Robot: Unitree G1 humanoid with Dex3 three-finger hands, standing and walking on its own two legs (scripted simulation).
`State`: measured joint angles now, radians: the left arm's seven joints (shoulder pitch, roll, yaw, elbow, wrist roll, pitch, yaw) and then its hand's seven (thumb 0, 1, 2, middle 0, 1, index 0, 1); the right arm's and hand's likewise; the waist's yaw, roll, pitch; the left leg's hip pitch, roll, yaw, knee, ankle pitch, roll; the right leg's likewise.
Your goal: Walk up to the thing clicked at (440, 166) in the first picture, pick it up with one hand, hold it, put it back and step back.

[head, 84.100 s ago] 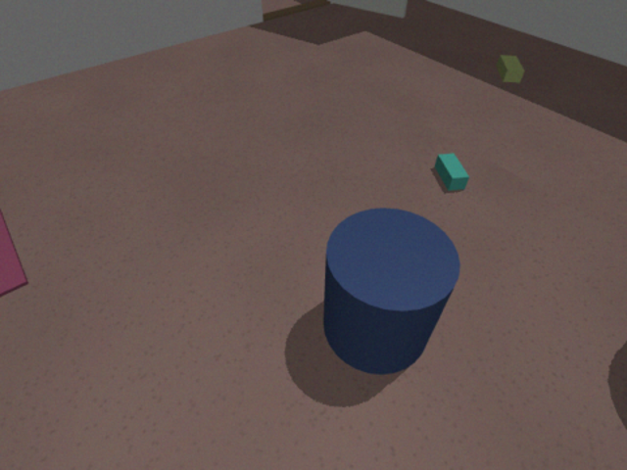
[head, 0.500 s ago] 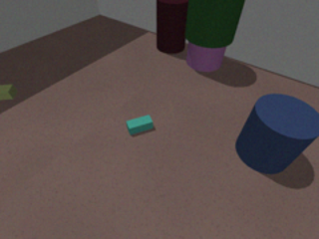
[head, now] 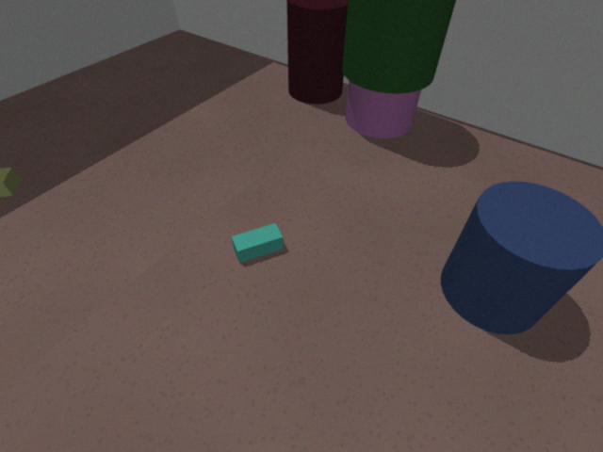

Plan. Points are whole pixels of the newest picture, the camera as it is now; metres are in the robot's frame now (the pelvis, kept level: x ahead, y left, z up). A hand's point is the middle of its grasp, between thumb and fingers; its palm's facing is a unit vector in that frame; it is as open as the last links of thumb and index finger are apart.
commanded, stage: step back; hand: left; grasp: from above
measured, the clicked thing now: (257, 242) +1.05 +0.25 -0.73
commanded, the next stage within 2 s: stand in 0.26 s
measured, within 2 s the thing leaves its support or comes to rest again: neither
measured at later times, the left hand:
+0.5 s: hand out of the picture +0.11 +0.25 -0.14, palm faces -0.02 -0.94 -0.34, open 7.4 cm
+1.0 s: hand out of the picture +0.04 +0.24 -0.14, palm faces -0.04 -0.94 -0.34, open 7.4 cm
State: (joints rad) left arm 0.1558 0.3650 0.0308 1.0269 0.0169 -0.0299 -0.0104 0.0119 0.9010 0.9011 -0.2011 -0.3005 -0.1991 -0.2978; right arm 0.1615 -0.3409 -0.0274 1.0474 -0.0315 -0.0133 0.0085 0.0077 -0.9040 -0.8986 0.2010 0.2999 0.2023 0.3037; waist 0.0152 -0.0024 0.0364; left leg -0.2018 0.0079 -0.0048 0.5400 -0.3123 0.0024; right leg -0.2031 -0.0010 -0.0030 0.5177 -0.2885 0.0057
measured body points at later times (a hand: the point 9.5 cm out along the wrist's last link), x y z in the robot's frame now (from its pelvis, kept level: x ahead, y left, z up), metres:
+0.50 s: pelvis +0.00 +0.00 +0.01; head +0.02 +0.01 +0.46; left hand +0.11 +0.30 -0.12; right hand +0.11 -0.29 -0.12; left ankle -0.01 +0.12 -0.73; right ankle -0.01 -0.12 -0.73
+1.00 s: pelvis -0.02 -0.01 +0.01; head -0.01 -0.01 +0.46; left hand +0.05 +0.29 -0.12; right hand +0.04 -0.31 -0.12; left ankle -0.01 +0.12 -0.73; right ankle -0.01 -0.12 -0.73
